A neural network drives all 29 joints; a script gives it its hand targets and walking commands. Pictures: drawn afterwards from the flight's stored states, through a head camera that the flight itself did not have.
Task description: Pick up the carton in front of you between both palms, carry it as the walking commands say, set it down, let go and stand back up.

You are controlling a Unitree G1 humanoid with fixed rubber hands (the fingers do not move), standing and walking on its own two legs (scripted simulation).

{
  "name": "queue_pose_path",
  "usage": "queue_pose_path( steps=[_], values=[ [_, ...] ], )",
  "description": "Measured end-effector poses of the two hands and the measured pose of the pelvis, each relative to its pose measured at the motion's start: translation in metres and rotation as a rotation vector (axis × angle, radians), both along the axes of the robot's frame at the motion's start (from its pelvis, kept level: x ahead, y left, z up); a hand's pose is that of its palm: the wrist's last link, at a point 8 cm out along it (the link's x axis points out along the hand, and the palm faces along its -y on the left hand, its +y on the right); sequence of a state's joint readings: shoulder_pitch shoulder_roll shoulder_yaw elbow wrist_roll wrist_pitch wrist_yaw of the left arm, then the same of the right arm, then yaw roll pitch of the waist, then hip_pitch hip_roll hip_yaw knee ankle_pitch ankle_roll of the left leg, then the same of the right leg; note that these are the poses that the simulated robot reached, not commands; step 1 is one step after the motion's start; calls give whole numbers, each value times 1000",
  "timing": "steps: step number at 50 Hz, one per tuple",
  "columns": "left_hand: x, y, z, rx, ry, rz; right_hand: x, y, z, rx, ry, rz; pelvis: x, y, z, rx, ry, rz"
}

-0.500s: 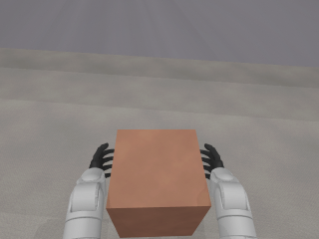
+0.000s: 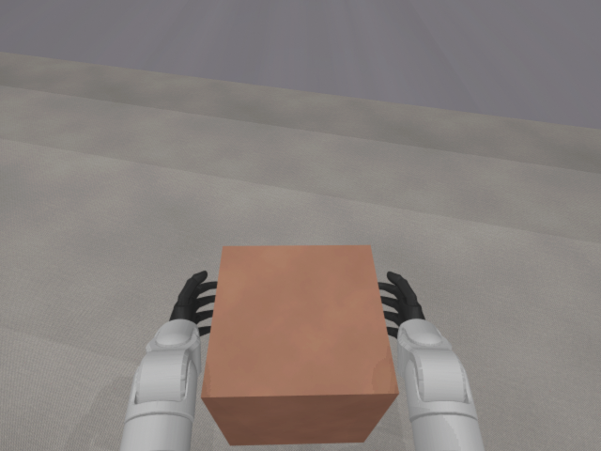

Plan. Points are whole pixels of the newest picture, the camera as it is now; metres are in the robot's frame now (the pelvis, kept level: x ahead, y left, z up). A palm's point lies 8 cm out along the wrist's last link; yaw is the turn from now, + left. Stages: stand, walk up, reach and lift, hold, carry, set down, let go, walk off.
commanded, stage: hold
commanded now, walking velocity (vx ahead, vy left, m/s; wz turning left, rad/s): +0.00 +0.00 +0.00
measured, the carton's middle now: (297, 349) +0.28 +0.00 -0.05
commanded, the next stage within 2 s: set down in 0.30 s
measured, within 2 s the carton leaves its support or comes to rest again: neither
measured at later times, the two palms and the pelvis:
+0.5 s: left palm (217, 325) +0.28 +0.11 +0.03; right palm (438, 318) +0.29 -0.19 +0.03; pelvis -0.02 -0.06 +0.00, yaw +3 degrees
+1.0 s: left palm (249, 343) +0.35 +0.09 -0.16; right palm (411, 355) +0.33 -0.21 -0.18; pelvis -0.05 -0.04 -0.09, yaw +3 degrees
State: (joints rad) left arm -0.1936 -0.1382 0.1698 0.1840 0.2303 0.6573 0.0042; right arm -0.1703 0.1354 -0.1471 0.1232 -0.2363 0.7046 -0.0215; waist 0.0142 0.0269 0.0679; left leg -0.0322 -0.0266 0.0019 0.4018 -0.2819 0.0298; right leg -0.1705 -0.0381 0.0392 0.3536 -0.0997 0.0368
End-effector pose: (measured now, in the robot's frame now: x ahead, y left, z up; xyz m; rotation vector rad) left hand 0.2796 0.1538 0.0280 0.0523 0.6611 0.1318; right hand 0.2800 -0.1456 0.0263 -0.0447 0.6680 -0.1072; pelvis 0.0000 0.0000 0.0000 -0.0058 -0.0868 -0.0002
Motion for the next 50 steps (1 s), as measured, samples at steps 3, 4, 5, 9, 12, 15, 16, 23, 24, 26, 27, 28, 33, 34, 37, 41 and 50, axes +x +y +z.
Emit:
queue_pose_path(
  steps=[3,4,5,9,12,15,16,23,24,26,27,28,33,34,37,41,50],
  values=[
    [-8,5,3,-6,-7,46,4,5,2,3,-6,40,-3,-6,0,0,-10,19],
    [-9,4,5,-6,-9,53,4,4,3,5,-8,46,-4,-9,0,-1,-14,24],
    [-10,2,6,-7,-10,57,4,3,4,7,-10,49,-5,-11,0,-1,-17,28],
    [-10,-10,9,-2,-11,50,1,-10,4,16,-10,40,-9,-21,0,0,-28,37],
    [-10,-21,10,5,-7,37,-2,-21,3,18,-7,29,-11,-29,0,1,-33,40],
    [-10,-31,11,11,-5,28,-4,-31,3,22,-5,23,-13,-38,0,3,-36,43],
    [-10,-34,11,13,-5,27,-5,-34,3,23,-6,22,-14,-40,0,4,-37,44],
    [-6,-43,9,1,-4,56,7,-42,2,60,-3,21,-18,-56,-3,6,-42,52],
    [-4,-43,8,-2,-3,60,10,-43,1,69,-1,17,-19,-57,-4,6,-41,54],
    [2,-44,5,-5,1,62,17,-43,-1,88,3,4,-20,-60,-6,4,-37,59],
    [6,-44,3,-6,3,59,19,-43,-3,95,5,-4,-21,-61,-7,2,-33,62],
    [10,-44,1,-5,6,55,22,-44,-5,99,8,-11,-22,-62,-8,1,-27,64],
    [29,-50,-21,10,29,24,33,-50,-30,98,29,-34,-28,-62,-18,0,35,68],
    [33,-51,-28,15,35,15,34,-51,-38,94,33,-37,-29,-62,-20,1,56,66],
    [41,-57,-55,30,47,-12,36,-56,-67,76,43,-42,-34,-59,-28,6,135,55],
    [50,-62,-101,34,47,-38,37,-62,-114,53,42,-49,-41,-54,-42,15,264,38],
    [70,-63,-193,-14,-10,-19,52,-62,-204,58,-15,-73,-52,-39,-94,22,562,44]
  ],
)
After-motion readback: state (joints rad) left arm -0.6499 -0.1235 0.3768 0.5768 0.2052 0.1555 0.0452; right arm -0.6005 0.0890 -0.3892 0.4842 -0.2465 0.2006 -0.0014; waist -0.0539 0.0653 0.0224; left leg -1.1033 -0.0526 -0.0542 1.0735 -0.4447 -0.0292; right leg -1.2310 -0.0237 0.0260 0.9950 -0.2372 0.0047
